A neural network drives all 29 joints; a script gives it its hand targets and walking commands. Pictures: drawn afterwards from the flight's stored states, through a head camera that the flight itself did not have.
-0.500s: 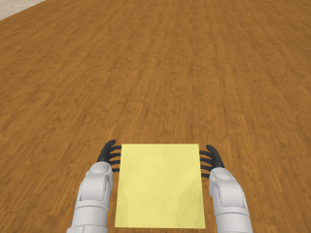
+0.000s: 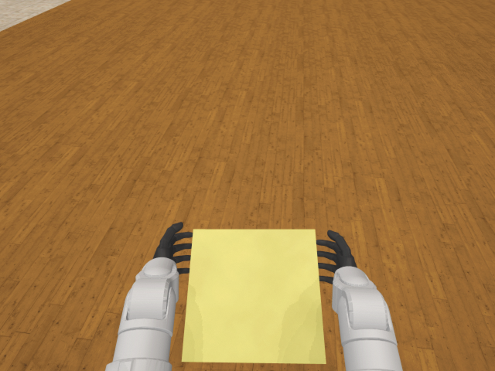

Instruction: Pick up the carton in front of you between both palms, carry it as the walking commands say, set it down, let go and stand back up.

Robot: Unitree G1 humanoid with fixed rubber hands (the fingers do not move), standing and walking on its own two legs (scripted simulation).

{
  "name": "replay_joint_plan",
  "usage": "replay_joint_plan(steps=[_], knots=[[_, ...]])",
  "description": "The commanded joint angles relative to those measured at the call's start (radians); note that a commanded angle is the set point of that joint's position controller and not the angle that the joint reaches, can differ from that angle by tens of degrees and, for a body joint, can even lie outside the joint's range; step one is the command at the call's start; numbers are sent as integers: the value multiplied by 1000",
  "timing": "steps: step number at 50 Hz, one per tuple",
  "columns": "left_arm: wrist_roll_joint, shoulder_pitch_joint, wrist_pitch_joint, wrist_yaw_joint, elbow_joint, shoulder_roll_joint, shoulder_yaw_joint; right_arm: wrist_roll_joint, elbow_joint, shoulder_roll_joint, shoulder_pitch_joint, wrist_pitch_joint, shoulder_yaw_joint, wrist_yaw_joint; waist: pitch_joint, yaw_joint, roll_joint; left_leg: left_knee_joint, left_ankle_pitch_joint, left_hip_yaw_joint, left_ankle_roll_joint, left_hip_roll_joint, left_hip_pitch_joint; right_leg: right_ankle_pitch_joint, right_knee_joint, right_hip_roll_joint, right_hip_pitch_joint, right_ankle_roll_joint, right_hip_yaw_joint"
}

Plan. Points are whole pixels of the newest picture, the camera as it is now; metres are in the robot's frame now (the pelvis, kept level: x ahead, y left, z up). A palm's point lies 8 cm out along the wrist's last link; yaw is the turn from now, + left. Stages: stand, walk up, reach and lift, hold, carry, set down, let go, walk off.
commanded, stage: carry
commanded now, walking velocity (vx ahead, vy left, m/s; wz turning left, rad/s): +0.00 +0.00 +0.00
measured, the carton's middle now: (254, 296) +0.30 +0.00 -0.09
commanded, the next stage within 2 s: hold in 0.42 s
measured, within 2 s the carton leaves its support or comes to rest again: neither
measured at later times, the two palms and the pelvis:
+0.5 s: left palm (170, 269) +0.28 +0.14 +0.04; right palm (351, 279) +0.28 -0.15 +0.03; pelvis -0.01 -0.01 +0.00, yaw -1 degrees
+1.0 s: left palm (180, 255) +0.30 +0.13 +0.04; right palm (361, 292) +0.25 -0.16 +0.04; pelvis -0.02 +0.03 +0.00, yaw -9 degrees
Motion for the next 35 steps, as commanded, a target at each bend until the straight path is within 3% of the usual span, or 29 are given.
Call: replay_joint_plan(steps=[1, 21, 22, 23, 25, 26, 27, 29, 31, 35], knots=[[-273, -461, -47, -264, -68, -917, -569, 285, -120, 960, -507, -60, 565, 265, -268, 0, 2, -55, 141, -108, 6, 101, 143, 100, -105, -113, 29, -11, 114], [-272, -458, -48, -264, -68, -915, -568, 286, -120, 963, -506, -60, 567, 265, -275, 0, 1, -44, 145, -104, 0, 99, 137, 133, -99, -113, 27, -17, 118], [-262, -363, -48, -277, -84, -936, -556, 275, -90, 1004, -428, -64, 547, 279, -193, 13, -82, -52, 283, -217, 27, -180, 379, 364, -167, 99, 53, -29, 309], [-265, -379, -58, -274, -95, -922, -558, 267, -119, 991, -430, -84, 552, 274, -248, 6, -98, -53, 329, -224, 32, -166, 420, 443, -155, 97, 92, -16, 327], [-247, -405, -67, -275, -110, -912, -556, 244, -95, 981, -424, -92, 522, 270, -248, 12, -55, -77, 338, -236, 24, -167, 388, 464, -157, 103, 153, -12, 322], [-258, -425, -67, -284, -107, -892, -559, 206, -71, 951, -382, -95, 483, 260, -211, -20, -62, -89, 321, -241, 17, -169, 326, 422, -183, 111, 221, -13, 322], [-274, -473, -74, -289, -112, -904, -579, 195, -63, 943, -412, -102, 476, 253, -199, -31, -41, -97, 283, -241, 8, -168, 301, 406, -179, 117, 245, -7, 313], [-267, -484, -73, -293, -93, -893, -580, 197, -48, 948, -441, -107, 455, 251, -166, -27, -27, -108, 189, -240, 6, -168, 278, 298, -193, 115, 251, -12, 304], [-246, -480, -73, -292, -61, -918, -570, 240, -69, 976, -531, -107, 497, 270, -171, 7, -16, -113, 134, -230, 9, -175, 265, 281, -178, 109, 257, -2, 299], [-182, -440, -82, -292, 36, -935, -473, 293, -66, 1005, -658, -104, 549, 318, -144, 85, -38, -125, 40, -225, 30, -174, 275, 125, -195, 101, 176, 12, 298]])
